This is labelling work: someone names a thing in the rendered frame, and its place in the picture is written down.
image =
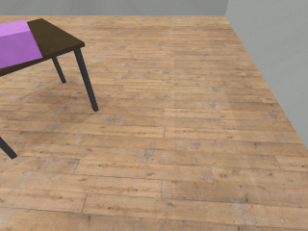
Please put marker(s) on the table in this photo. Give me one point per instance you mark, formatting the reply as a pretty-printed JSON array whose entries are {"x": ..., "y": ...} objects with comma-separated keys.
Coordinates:
[{"x": 52, "y": 42}]

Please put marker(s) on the carton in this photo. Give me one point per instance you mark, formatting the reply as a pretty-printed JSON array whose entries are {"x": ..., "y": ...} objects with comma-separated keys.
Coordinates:
[{"x": 17, "y": 44}]

